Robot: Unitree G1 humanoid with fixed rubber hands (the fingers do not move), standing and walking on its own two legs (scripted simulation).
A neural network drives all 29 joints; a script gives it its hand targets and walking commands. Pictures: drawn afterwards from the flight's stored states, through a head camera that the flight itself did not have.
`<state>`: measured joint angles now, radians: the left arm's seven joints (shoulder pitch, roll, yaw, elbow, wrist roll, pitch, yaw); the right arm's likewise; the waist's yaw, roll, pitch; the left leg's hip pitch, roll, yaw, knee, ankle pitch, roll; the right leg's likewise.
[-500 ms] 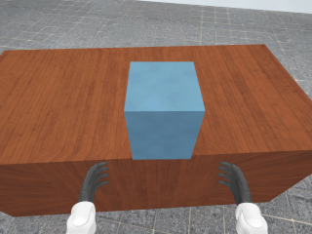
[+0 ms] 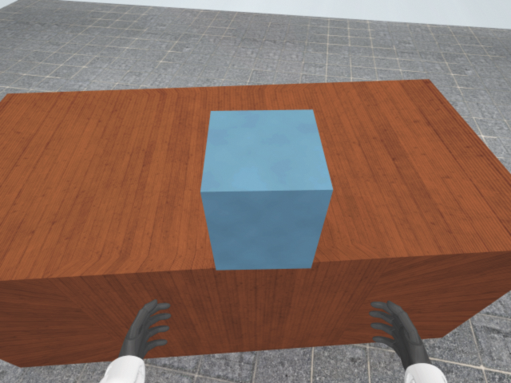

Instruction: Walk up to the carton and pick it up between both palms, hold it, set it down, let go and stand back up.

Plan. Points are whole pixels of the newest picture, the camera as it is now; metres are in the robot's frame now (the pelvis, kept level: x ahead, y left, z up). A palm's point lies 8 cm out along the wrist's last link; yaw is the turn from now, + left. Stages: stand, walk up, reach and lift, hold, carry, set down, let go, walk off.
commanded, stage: set down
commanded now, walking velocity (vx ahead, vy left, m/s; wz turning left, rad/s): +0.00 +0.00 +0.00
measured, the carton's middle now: (262, 192) +0.45 +0.02 +0.00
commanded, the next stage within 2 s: let go in 0.30 s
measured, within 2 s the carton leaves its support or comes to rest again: neither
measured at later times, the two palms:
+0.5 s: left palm (133, 368) +0.15 +0.22 -0.08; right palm (423, 381) +0.15 -0.23 -0.08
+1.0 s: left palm (125, 382) +0.13 +0.23 -0.09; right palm out of the picture +0.12 -0.24 -0.10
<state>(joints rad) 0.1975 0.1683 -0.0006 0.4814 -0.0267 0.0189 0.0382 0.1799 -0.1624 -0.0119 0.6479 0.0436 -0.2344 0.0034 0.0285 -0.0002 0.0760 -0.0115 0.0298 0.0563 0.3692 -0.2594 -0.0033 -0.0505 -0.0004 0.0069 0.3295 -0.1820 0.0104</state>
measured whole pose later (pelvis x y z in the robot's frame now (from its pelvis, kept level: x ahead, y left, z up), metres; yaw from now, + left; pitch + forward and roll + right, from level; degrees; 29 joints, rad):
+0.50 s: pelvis -0.01 +0.00 +0.00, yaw +0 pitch -5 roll -1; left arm 0.17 0.19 0.00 0.51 0.00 0.15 0.02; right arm 0.17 -0.18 -0.06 0.72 -0.03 -0.19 0.02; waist 0.02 0.00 0.11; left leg -0.05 0.03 0.06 0.39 -0.26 -0.01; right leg -0.10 0.00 0.01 0.36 -0.18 0.01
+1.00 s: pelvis -0.01 -0.01 -0.01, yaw +2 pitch -2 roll -1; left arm 0.18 0.21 0.03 0.59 0.04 0.04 0.00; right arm 0.21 -0.20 -0.05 0.71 -0.02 -0.03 0.02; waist 0.01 0.00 0.05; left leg -0.17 0.03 0.02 0.49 -0.28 -0.01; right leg -0.19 -0.01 -0.03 0.45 -0.22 0.01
